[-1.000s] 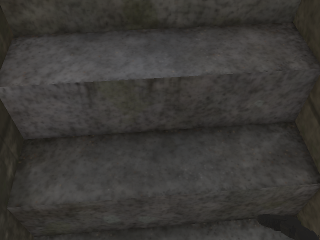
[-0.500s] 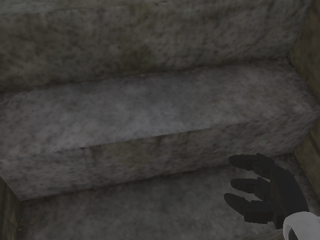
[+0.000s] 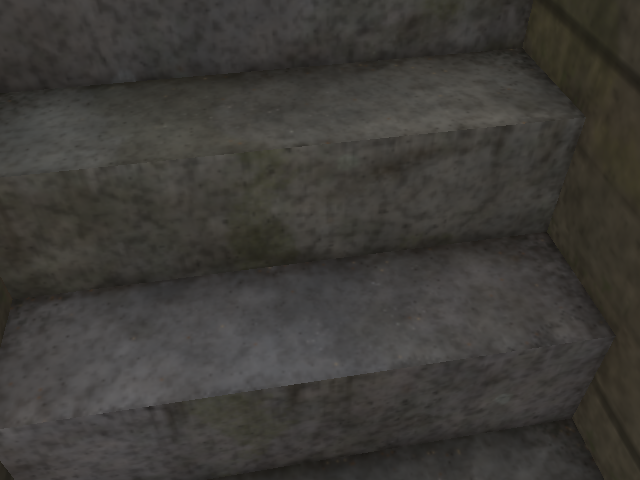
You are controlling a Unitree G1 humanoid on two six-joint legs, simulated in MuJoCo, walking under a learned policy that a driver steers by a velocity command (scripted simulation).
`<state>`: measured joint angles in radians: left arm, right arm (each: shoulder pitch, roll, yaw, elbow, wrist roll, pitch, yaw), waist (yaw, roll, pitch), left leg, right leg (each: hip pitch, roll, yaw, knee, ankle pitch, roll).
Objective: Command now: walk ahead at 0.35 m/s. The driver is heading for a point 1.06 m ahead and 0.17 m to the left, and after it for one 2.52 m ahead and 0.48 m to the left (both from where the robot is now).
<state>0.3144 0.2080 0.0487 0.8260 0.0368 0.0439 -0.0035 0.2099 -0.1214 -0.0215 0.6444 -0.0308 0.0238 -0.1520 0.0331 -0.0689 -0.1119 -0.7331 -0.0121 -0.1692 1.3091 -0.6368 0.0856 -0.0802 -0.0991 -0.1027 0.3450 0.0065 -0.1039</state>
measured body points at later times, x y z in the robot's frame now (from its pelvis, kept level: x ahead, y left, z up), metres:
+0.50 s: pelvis +0.05 -0.10 +0.02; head +0.07 -0.14 +0.47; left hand -0.01 +0.15 -0.09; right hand +0.24 -0.28 -0.12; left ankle +0.05 -0.05 -0.61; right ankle -0.06 -0.17 -0.60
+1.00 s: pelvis +0.22 -0.17 +0.13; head +0.23 -0.20 +0.57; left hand -0.03 -0.06 +0.01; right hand +0.45 -0.27 +0.00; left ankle +0.22 -0.03 -0.18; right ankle +0.18 -0.30 -0.61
